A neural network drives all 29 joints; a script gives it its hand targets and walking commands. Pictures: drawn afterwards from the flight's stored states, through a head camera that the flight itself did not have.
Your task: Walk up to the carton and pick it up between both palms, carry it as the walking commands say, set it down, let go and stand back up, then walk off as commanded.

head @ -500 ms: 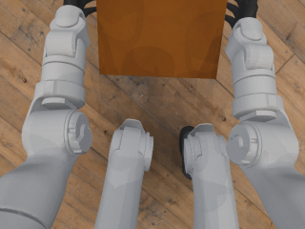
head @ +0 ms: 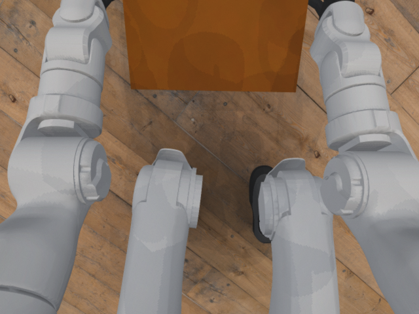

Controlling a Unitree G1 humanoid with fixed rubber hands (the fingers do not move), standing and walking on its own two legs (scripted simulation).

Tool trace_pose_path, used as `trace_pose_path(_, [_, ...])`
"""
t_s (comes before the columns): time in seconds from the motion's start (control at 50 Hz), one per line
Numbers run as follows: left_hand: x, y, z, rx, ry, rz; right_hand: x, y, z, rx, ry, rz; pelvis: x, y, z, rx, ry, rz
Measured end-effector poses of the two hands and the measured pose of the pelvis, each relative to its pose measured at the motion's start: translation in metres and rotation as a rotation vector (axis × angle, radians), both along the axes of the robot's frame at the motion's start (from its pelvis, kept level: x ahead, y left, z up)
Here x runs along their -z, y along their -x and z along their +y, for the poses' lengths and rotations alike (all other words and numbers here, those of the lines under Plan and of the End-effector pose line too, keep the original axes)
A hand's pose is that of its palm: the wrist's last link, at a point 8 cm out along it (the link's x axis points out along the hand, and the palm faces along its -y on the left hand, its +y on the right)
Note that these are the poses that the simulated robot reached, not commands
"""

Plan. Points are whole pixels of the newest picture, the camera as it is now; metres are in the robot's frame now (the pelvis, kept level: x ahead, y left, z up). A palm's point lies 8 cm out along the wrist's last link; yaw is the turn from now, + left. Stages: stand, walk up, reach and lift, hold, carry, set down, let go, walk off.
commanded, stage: set down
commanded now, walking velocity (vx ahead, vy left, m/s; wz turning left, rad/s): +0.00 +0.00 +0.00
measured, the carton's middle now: out of the picture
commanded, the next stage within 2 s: none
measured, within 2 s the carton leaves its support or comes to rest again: neither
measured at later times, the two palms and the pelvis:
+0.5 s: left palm (96, 2) +0.52 +0.22 -0.17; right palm (331, 13) +0.53 -0.12 -0.18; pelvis -0.01 +0.00 -0.01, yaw +0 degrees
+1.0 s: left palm out of the picture +0.53 +0.22 -0.19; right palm (329, 9) +0.54 -0.12 -0.19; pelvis -0.01 +0.00 -0.02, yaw +0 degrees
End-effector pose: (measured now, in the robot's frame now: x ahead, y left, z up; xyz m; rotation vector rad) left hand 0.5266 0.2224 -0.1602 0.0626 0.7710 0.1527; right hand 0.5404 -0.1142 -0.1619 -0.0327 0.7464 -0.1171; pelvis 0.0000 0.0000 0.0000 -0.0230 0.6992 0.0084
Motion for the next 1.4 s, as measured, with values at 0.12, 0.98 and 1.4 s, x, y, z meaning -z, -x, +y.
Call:
trace_pose_path(0.12, [0.002, -0.001, 0.001, 0.001, 0.001, -0.003, 0.003, 0.000, 0.001, 0.000, -0.001, -0.004, 0.006, 0.002, 0.000, -0.004, -0.001, -0.027])
trace_pose_path(0.98, [0.024, -0.002, 0.000, 0.043, 0.045, 0.010, 0.023, -0.002, -0.002, -0.053, -0.021, 0.019, 0.019, 0.009, 0.000, -0.007, -0.001, -0.112])
trace_pose_path(1.4, [0.034, -0.005, 0.002, 0.038, 0.062, -0.013, 0.031, -0.007, -0.004, -0.062, -0.024, 0.015, 0.025, 0.004, 0.002, -0.007, 0.005, -0.115])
